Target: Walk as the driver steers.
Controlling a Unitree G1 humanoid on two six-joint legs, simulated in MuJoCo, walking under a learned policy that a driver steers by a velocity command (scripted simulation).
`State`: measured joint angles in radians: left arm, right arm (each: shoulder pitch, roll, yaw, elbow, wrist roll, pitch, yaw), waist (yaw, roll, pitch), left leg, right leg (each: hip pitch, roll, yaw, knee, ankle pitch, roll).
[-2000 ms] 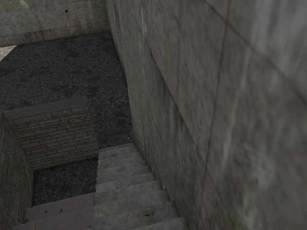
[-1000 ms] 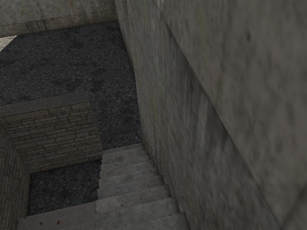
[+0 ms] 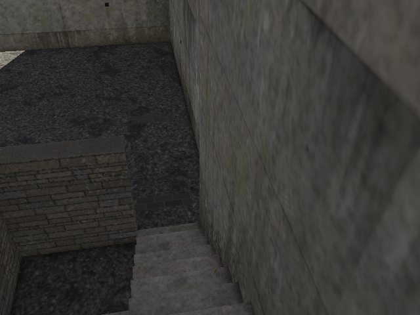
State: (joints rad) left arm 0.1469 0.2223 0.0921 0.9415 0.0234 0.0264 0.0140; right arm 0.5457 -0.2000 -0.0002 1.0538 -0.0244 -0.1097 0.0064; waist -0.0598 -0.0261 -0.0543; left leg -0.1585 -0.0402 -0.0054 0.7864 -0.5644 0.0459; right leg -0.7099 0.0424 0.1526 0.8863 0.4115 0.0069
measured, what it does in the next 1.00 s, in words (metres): goes down: right foot 0.20 m lower, then left foot 0.19 m lower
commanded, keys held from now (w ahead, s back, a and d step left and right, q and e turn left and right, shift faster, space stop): w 1.00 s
